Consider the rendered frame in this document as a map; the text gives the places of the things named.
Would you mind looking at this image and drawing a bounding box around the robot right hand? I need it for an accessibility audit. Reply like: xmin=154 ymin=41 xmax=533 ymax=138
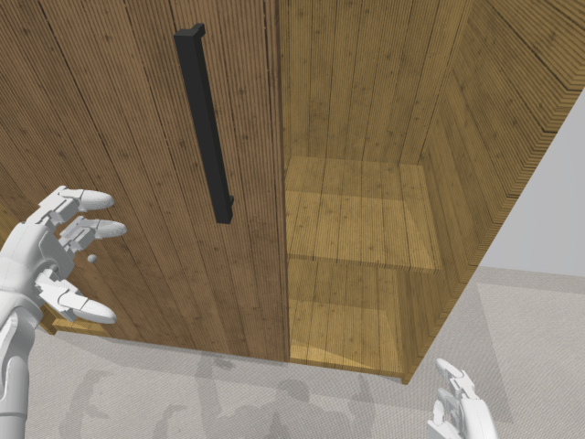
xmin=428 ymin=359 xmax=499 ymax=439

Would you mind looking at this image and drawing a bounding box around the left robot forearm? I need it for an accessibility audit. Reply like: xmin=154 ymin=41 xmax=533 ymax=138
xmin=0 ymin=290 xmax=43 ymax=439

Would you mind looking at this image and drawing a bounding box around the handle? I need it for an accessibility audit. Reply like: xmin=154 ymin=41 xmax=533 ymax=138
xmin=174 ymin=23 xmax=234 ymax=224

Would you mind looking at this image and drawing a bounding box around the robot left hand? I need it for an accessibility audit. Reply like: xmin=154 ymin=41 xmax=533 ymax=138
xmin=0 ymin=186 xmax=127 ymax=324

